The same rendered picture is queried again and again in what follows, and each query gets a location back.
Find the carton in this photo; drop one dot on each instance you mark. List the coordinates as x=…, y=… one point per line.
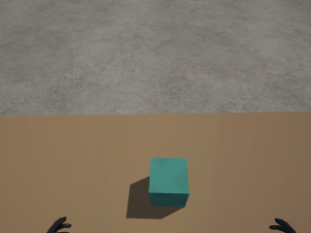
x=169, y=182

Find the right robot hand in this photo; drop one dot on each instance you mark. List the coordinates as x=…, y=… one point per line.
x=283, y=226

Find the left robot hand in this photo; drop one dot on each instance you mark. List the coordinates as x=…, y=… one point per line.
x=58, y=224

